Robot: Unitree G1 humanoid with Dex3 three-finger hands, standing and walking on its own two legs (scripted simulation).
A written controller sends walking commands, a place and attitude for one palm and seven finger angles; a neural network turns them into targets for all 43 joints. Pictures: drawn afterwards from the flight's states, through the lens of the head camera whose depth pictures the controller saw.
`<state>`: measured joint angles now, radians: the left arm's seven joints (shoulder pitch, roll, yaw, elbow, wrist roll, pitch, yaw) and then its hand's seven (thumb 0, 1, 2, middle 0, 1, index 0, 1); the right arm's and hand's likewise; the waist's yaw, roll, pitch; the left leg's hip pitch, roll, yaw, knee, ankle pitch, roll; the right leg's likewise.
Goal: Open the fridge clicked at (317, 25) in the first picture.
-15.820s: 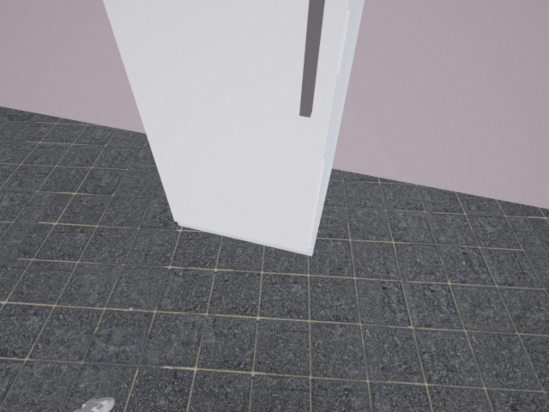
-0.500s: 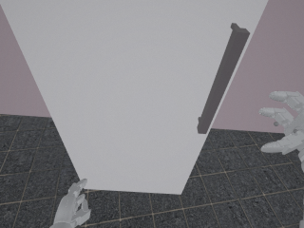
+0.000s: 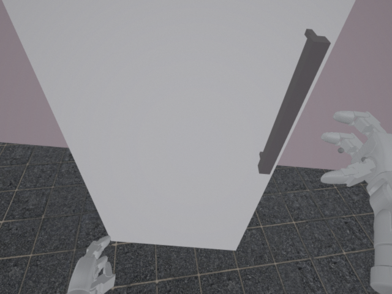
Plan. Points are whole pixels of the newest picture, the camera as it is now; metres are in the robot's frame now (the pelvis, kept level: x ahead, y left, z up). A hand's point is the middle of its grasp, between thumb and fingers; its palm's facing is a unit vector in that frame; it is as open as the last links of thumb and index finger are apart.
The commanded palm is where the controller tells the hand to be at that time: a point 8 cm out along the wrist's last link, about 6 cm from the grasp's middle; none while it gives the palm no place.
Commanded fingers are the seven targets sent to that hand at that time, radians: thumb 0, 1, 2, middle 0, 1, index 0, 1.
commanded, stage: move the hooked fingers beside the handle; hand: right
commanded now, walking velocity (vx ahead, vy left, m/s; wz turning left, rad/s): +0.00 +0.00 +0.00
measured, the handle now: (282, 113) +0.46 -0.16 +0.17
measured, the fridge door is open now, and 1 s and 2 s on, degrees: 0 0 0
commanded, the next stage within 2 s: feel for the door with the fingertips in 1.54 s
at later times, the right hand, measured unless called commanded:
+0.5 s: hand (328, 136) +0.38 -0.24 +0.17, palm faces +0.08 +1.00 -0.01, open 14.0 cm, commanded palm +0.36 -0.28 +0.18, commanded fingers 0.00 0.50 -0.30 0.30 1.20 0.30 1.20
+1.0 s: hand (320, 130) +0.40 -0.23 +0.18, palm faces +0.06 +1.00 -0.01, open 14.0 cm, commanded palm +0.37 -0.27 +0.17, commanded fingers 0.00 0.50 -0.30 0.30 1.20 0.30 1.20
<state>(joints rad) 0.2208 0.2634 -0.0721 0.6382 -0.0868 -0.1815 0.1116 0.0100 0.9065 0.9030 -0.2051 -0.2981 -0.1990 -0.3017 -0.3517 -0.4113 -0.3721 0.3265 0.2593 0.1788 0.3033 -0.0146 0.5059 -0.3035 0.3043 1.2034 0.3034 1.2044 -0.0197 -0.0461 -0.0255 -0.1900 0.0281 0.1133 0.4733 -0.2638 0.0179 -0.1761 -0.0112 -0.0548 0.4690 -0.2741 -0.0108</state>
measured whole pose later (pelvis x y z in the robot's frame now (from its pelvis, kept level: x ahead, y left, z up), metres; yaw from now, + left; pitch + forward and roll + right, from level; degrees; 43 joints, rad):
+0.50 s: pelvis +0.00 +0.00 +0.00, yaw +1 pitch +1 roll +0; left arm 0.27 0.28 -0.05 0.65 -0.09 -0.13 0.11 0.01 0.91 0.90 -0.20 -0.30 -0.20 -0.30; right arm -0.48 -0.44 -0.38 0.52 0.23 0.11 0.29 -0.01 0.50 -0.30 0.30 1.20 0.30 1.20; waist 0.01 -0.04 -0.03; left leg -0.22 0.02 0.10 0.47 -0.26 0.02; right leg -0.20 -0.02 -0.06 0.47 -0.28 -0.01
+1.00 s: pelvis +0.00 +0.00 +0.00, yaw +1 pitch +1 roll +0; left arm 0.31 0.28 -0.04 0.64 -0.08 -0.11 0.09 0.01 0.91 0.90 -0.21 -0.30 -0.20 -0.30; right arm -0.53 -0.43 -0.37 0.60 0.22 0.06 0.28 -0.01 0.50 -0.30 0.30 1.20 0.30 1.20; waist 0.03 -0.04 -0.04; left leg -0.24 0.02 0.09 0.47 -0.26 0.02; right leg -0.22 -0.02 -0.08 0.48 -0.28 -0.01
